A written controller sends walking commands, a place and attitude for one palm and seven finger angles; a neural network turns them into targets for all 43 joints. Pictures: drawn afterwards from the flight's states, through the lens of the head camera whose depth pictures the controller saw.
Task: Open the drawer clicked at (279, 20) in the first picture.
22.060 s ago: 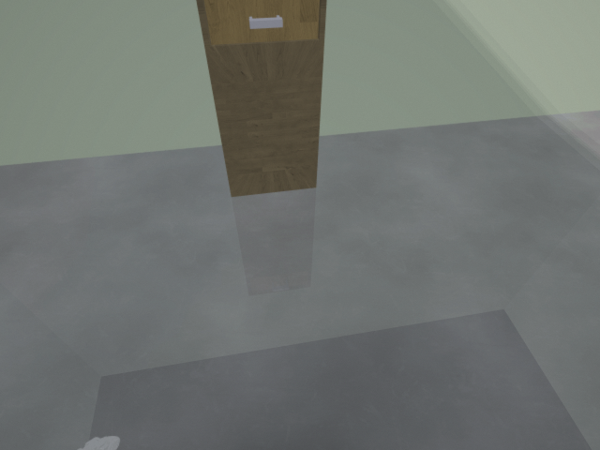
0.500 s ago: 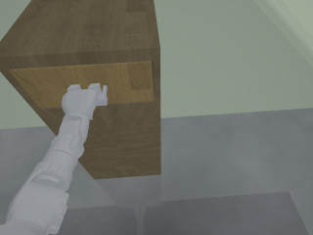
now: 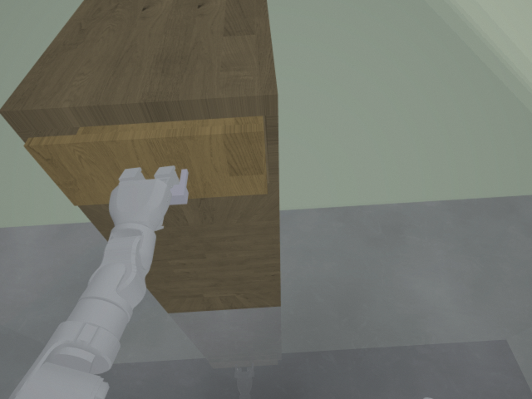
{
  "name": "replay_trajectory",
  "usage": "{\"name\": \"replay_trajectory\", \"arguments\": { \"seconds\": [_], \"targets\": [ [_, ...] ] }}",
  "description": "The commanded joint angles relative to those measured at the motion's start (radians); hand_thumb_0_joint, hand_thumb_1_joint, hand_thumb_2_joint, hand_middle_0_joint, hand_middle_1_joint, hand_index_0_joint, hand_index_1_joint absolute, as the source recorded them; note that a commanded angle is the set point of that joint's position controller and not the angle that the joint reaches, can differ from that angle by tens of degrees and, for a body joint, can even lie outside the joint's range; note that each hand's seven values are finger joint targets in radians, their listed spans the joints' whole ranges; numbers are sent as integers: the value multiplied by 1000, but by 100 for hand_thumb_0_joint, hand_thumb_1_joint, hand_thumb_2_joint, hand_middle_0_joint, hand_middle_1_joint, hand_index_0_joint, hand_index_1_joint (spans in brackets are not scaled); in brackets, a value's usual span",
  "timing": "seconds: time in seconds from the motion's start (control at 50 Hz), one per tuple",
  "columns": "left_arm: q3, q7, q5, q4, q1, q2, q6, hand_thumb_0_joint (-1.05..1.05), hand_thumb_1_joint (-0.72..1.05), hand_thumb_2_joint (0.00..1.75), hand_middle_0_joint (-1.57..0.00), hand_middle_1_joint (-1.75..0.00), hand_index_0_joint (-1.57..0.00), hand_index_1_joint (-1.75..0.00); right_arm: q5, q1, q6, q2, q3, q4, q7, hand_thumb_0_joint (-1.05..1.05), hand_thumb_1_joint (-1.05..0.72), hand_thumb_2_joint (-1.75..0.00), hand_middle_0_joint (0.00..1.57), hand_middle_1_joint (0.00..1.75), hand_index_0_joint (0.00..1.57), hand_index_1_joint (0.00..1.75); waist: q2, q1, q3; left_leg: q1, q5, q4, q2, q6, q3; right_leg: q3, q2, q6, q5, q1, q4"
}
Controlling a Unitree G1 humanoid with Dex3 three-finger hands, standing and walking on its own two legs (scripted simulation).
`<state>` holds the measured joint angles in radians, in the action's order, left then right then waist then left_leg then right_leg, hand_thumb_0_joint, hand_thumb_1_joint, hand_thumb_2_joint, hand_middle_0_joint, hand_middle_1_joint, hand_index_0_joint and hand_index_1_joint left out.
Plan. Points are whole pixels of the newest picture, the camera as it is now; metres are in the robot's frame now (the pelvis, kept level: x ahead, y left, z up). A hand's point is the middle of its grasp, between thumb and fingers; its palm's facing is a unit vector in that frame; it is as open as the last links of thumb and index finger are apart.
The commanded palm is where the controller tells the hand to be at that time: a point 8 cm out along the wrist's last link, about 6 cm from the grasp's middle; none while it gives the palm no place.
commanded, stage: pull the drawer open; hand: left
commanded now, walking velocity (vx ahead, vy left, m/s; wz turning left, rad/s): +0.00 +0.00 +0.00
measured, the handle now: (155, 186) +0.45 +0.21 +0.05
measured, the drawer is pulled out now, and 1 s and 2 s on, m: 0.03 0.15 0.30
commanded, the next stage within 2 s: open the thumb to release the handle in 2.00 s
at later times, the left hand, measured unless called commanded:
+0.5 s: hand (151, 229) +0.37 +0.20 +0.04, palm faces -0.02 -0.05 -1.00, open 5.8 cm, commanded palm +0.34 +0.21 +0.09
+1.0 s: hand (142, 286) +0.28 +0.19 +0.03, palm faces +0.03 -0.12 -0.99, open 5.9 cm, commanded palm +0.23 +0.21 +0.09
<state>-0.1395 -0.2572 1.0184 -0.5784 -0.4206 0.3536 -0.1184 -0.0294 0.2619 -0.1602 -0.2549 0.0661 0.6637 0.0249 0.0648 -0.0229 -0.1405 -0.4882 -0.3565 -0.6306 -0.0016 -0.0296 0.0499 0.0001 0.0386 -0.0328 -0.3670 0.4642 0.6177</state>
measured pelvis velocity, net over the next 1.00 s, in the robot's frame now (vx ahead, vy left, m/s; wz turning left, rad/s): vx -0.01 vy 0.00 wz -0.01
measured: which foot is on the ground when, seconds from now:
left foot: down 0.00-1.00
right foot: down 0.00-1.00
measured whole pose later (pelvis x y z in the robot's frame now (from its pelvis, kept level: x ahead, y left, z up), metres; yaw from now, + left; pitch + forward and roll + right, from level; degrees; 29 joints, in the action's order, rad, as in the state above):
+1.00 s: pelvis -0.01 +0.00 +0.00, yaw -1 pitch +7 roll +0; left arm -0.17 -0.27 1.00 -0.08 0.08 0.34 -0.14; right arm -0.02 0.14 -0.11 -0.25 0.04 0.63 0.03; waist 0.06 0.03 -0.11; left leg -0.37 -0.34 -0.59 0.00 -0.02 0.06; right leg -0.02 0.04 -0.04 -0.36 0.36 0.61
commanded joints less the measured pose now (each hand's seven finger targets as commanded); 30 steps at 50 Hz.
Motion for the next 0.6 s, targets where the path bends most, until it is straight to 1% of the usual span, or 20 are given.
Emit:
{"name": "replay_trajectory", "arguments": {
  "seconds": [0.0, 0.04, 0.06, 0.08, 0.1, 0.12, 0.14, 0.16, 0.2, 0.26, 0.3, 0.34, 0.36, 0.4, 0.42, 0.44, 0.48, 0.5, 0.52, 0.58],
  "targets": [
    [77, -22, -9, 264, -234, 166, -17, 0, 90, 90, -40, -135, -40, -135, 4, -56, 38, -125, 30, -134, 7, 0, -90, -90, 20, 30, 20, 30, -63, 25, -318, 215, 589, 10, -20, -15, -20, 8, 6, -5, 587, -185, -20],
    [82, -18, -15, 314, -185, 162, -16, 0, 90, 90, -40, -135, -40, -135, 6, -68, 41, -121, 29, -145, 6, 0, -90, -90, 20, 30, 20, 30, -66, 36, -340, 231, 608, 10, -19, -15, -21, 7, 4, -4, 592, -204, -17],
    [101, -17, -16, 320, -133, 174, -18, 0, 90, 90, -40, -135, -40, -135, 5, -81, 43, -119, 29, -147, 6, 0, -90, -90, 20, 30, 20, 30, -67, 45, -319, 230, 617, 10, -20, -16, -20, 7, 4, -4, 610, -205, -18],
    [75, -20, -8, 295, -292, 180, -21, 0, 90, 90, -40, -135, -40, -135, 4, -78, 40, -125, 19, -126, 14, 0, -90, -90, 20, 30, 20, 30, -83, 0, -280, 213, 559, 6, -25, -14, -22, 9, 4, 0, 584, -168, -21],
    [74, -23, 4, 256, -376, 190, -21, 0, 90, 90, -40, -135, -40, -135, 2, -69, 42, -122, 20, -111, 20, 0, -90, -90, 20, 30, 20, 30, -85, -13, -250, 196, 506, 8, -27, -14, -22, 10, 4, 0, 534, -139, -27],
    [89, -24, 11, 240, -374, 207, -20, 0, 90, 90, -40, -135, -40, -135, 2, -72, 43, -123, 21, -109, 25, 0, -90, -90, 20, 30, 20, 30, -97, -5, -247, 189, 476, 12, -29, -15, -21, 6, 6, -3, 502, -142, -34],
    [94, -27, 21, 213, -359, 211, -20, 0, 90, 90, -40, -135, -40, -135, 3, -78, 45, -118, 18, -109, 28, 0, -90, -90, 20, 30, 20, 30, -72, 7, -255, 194, 456, 16, -32, -15, -18, 4, 3, -5, 482, -139, -32],
    [84, -26, 20, 212, -361, 200, -17, 0, 90, 90, -40, -135, -40, -135, 5, -79, 46, -115, 16, -111, 30, 0, -90, -90, 20, 30, 20, 30, -61, 13, -276, 199, 463, 13, -36, -15, -15, 4, 2, -7, 496, -150, -29],
    [100, -24, 19, 194, -374, 218, -14, 0, 90, 90, -40, -135, -40, -135, 6, -79, 45, -113, 14, -108, 35, 0, -90, -90, 20, 30, 20, 30, -53, 19, -299, 201, 483, 6, -38, -13, -16, 3, 0, -9, 521, -163, -20],
    [107, -18, 15, 176, -395, 228, 3, 0, 90, 90, -40, -135, -40, -135, 7, -81, 44, -111, 14, -107, 38, 0, -90, -90, 20, 30, 20, 30, -52, 16, -304, 191, 476, 2, -38, -13, -15, -2, -4, -7, 534, -167, -17],
    [109, -16, 12, 143, -392, 223, 12, 0, 90, 90, -40, -135, -40, -135, 7, -80, 45, -110, 12, -109, 42, 0, -90, -90, 20, 30, 20, 30, -96, 16, -291, 168, 445, 2, -41, -15, -16, -1, -5, -3, 520, -167, -19],
    [122, -18, 11, 150, -417, 244, 29, 0, 90, 90, -40, -135, -40, -135, 8, -77, 46, -111, 13, -110, 44, 0, -90, -90, 20, 30, 20, 30, -82, 18, -299, 160, 432, 5, -42, -14, -13, -6, -9, -1, 526, -177, -19],
    [103, -19, 13, 150, -425, 224, 35, 0, 90, 90, -40, -135, -40, -135, 8, -78, 48, -109, 14, -112, 44, 0, -90, -90, 20, 30, 20, 30, -65, 15, -300, 162, 433, 2, -44, -15, -12, -9, -9, -2, 527, -171, -20],
    [101, -24, 12, 127, -427, 219, 43, 0, 90, 90, -40, -135, -40, -135, 7, -71, 50, -107, 15, -111, 44, 0, -90, -90, 20, 30, 20, 30, -74, 12, -291, 157, 418, 1, -44, -16, -12, -6, -8, -2, 509, -159, -24],
    [130, -26, 15, 111, -422, 250, 47, 0, 90, 90, -40, -135, -40, -135, 8, -65, 50, -114, 17, -106, 45, 0, -90, -90, 20, 30, 20, 30, -92, 14, -297, 143, 408, 2, -43, -15, -14, -10, -8, -2, 499, -169, -25],
    [109, -27, 17, 113, -437, 232, 52, 0, 90, 90, -40, -135, -40, -135, 7, -62, 50, -110, 16, -109, 45, 0, -90, -90, 20, 30, 20, 30, -77, 12, -294, 140, 394, 5, -44, -16, -13, -11, -10, -1, 489, -161, -25],
    [128, -31, 12, 125, -341, 229, 57, 0, 90, 90, -40, -135, -40, -135, 8, -67, 53, -109, 21, -120, 41, 0, -90, -90, 20, 30, 20, 30, -81, 38, -310, 142, 394, 13, -42, -16, -9, -11, -7, -4, 483, -182, -27],
    [104, -30, 2, 154, -306, 200, 57, 0, 90, 90, -40, -135, -40, -135, 7, -75, 54, -107, 20, -129, 37, 0, -90, -90, 20, 30, 20, 30, -62, 43, -318, 148, 403, 15, -43, -15, -7, -13, -9, -4, 504, -195, -28],
    [139, -29, -3, 163, -252, 225, 56, 0, 90, 90, -40, -135, -40, -135, 7, -75, 53, -112, 24, -133, 35, 0, -90, -90, 20, 30, 20, 30, -94, 52, -336, 139, 406, 19, -42, -14, -7, -15, -9, -4, 521, -231, -29],
    [141, -22, -25, 228, -134, 214, 50, 0, 90, 90, -40, -135, -40, -135, 2, -97, 57, -112, 21, -151, 31, 0, -90, -90, 20, 30, 20, 30, -108, 65, -302, 117, 391, 33, -43, -15, 1, -24, -15, 6, 582, -259, -37]
  ]
}}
